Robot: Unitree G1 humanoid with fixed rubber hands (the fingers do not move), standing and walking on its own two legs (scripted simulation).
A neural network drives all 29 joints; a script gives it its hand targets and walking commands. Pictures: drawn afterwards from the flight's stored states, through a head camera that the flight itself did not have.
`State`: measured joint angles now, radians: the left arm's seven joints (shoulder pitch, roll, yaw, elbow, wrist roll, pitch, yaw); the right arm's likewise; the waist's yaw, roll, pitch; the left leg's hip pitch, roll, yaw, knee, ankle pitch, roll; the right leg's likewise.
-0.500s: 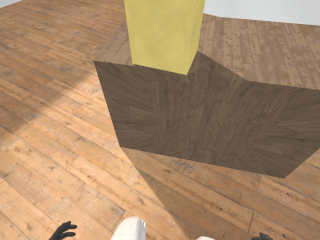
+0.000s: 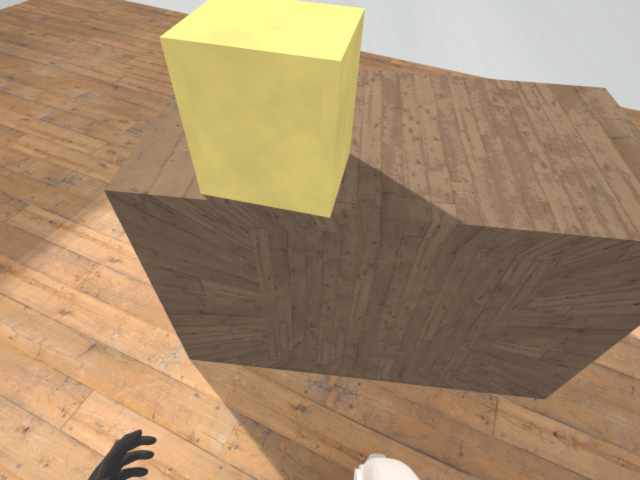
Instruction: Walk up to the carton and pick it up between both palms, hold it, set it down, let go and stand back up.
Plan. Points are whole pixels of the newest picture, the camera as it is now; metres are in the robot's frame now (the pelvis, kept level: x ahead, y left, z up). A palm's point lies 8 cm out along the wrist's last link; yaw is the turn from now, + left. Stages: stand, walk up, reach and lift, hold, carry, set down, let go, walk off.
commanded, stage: walk up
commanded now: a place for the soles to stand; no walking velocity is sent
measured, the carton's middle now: (276, 108) +0.67 +0.07 +0.13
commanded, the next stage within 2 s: none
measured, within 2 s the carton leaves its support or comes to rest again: neither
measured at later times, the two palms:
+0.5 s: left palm (92, 444) +0.20 +0.29 -0.08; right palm (465, 362) +0.29 -0.21 -0.05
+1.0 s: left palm (109, 387) +0.26 +0.28 -0.04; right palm (503, 419) +0.22 -0.25 -0.06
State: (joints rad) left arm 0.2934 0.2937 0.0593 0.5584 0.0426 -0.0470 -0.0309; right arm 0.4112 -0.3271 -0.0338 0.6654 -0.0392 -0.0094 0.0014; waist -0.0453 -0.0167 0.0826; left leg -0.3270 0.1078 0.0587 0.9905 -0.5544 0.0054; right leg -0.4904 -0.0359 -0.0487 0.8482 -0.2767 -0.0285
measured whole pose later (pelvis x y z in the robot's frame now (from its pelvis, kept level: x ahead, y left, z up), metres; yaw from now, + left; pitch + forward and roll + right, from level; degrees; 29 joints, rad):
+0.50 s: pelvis +0.10 +0.02 +0.02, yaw +2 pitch -3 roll +0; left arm 0.27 0.29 0.01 0.61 -0.01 -0.01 0.00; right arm 0.11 -0.27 0.00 0.60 0.00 0.02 0.00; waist 0.02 -0.01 0.11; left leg -0.39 0.04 0.07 0.76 -0.32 0.01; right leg -0.30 -0.01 0.02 0.77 -0.42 0.02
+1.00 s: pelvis +0.10 +0.03 +0.03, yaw -4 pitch -2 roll +1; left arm 0.24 0.29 0.03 0.58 0.00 0.00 -0.02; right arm 0.19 -0.31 0.00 0.66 0.00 0.02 0.02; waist -0.02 0.01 0.08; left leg -0.31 0.08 0.17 0.62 -0.27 0.01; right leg -0.28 0.02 0.12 0.66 -0.35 0.02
